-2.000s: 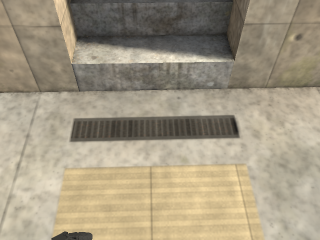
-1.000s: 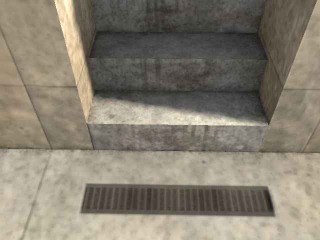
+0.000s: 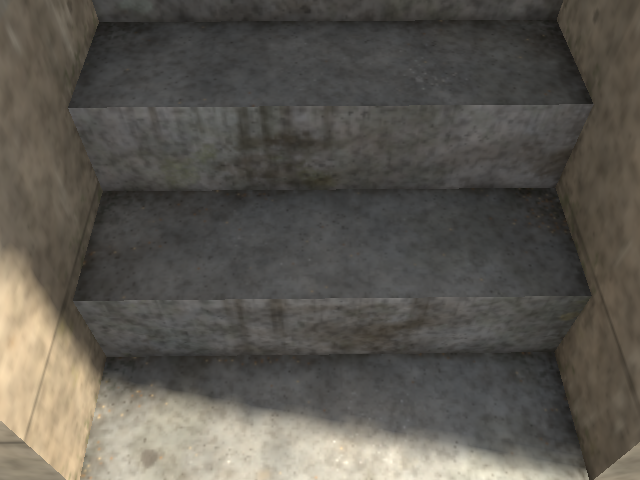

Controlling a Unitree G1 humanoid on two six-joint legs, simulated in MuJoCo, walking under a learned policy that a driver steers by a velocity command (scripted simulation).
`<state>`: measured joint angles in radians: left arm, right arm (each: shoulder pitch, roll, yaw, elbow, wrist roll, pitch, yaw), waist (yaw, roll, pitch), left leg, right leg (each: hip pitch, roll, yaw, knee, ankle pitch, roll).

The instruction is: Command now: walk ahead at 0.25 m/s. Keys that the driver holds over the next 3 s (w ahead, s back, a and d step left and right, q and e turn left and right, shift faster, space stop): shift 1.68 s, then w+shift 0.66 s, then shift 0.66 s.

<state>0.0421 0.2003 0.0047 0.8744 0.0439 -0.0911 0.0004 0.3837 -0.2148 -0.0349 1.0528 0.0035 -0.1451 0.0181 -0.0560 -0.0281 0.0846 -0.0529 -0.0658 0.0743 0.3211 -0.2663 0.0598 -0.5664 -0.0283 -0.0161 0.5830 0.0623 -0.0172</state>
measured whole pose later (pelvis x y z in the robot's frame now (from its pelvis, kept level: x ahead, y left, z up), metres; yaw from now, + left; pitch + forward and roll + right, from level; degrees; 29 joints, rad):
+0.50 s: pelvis +0.11 +0.01 +0.00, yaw +0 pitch -1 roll +0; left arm 0.24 0.18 0.02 1.03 0.02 0.01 0.05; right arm 0.27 -0.14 0.02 1.11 -0.03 -0.02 -0.03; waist 0.01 -0.01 0.03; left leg -0.14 -0.02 0.02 0.45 -0.29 0.03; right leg -0.27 0.02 -0.02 0.39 -0.10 -0.02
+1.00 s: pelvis +0.13 +0.04 +0.00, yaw +0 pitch +0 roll +0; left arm 0.20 0.21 0.05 1.09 0.01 0.02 0.06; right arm 0.27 -0.20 0.02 1.03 -0.03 0.01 -0.05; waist 0.01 0.00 0.02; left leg -0.10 -0.07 0.03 0.36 -0.27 0.07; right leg -0.26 -0.03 0.00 0.37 -0.12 0.03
